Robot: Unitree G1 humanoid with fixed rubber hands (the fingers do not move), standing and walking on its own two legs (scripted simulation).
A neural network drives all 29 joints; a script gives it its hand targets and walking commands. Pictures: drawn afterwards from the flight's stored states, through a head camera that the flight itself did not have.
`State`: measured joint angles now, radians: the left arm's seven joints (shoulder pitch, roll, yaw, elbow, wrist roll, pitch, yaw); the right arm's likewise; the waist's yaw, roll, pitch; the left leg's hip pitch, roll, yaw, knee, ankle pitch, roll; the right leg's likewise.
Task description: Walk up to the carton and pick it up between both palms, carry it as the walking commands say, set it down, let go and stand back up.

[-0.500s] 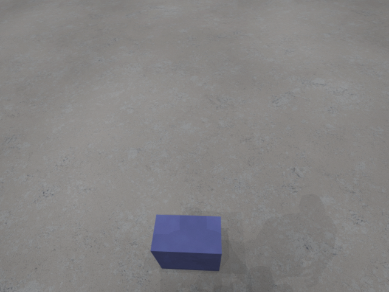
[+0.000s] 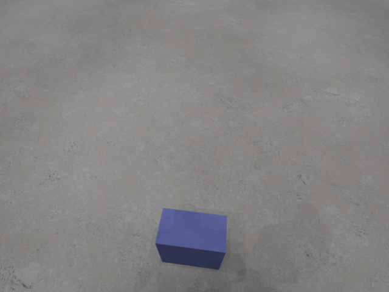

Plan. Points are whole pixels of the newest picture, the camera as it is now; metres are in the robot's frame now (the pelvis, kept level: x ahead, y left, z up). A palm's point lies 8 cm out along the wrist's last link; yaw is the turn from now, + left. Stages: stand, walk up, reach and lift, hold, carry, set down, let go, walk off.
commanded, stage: walk up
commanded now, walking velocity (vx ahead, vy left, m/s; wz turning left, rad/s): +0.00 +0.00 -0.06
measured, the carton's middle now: (192, 240) +0.40 +0.03 -0.62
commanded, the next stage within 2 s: none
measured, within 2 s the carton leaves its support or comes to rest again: neither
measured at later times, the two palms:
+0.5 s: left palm out of the picture +0.03 +0.22 -0.13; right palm out of the picture +0.00 -0.22 -0.14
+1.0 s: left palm out of the picture -0.01 +0.20 -0.14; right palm out of the picture +0.00 -0.19 -0.14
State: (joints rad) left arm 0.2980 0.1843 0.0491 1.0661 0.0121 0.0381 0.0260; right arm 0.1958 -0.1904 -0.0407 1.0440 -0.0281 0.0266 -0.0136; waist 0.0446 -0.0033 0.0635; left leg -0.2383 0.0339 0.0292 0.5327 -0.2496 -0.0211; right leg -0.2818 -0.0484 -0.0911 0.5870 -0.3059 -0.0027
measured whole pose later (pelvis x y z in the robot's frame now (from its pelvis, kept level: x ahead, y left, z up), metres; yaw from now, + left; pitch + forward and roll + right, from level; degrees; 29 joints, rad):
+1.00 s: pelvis +0.02 +0.01 +0.01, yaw -1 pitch -2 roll +0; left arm 0.29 0.09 0.01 1.18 0.00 0.00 0.04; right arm 0.27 -0.11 0.00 1.19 -0.01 -0.01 -0.04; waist 0.00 0.01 0.03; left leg -0.14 0.03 0.05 0.42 -0.24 -0.01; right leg -0.14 -0.03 -0.07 0.42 -0.25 0.00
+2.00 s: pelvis +0.02 +0.02 +0.01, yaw -1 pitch -2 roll +0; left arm 0.32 0.07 0.02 1.18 0.00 -0.01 0.04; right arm 0.29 -0.10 0.00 1.19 0.00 -0.02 -0.04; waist 0.00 0.01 0.04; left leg -0.13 0.01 0.05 0.42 -0.26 0.01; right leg -0.12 -0.05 -0.05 0.42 -0.26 0.03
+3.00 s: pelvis +0.02 +0.03 +0.01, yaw -1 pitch -2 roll +1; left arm 0.34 0.07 0.01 1.17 0.01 0.00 0.05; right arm 0.30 -0.10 0.00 1.17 0.00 -0.01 -0.04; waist 0.00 0.00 0.04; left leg -0.12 -0.01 0.07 0.42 -0.26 0.02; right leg -0.14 -0.07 -0.04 0.45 -0.27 0.04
